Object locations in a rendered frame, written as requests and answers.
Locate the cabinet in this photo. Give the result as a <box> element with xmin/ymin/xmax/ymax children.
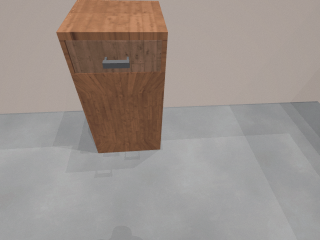
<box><xmin>56</xmin><ymin>0</ymin><xmax>168</xmax><ymax>153</ymax></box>

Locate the drawer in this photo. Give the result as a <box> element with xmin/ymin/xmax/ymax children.
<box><xmin>65</xmin><ymin>40</ymin><xmax>162</xmax><ymax>73</ymax></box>

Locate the handle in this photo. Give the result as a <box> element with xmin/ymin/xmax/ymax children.
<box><xmin>102</xmin><ymin>56</ymin><xmax>130</xmax><ymax>69</ymax></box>

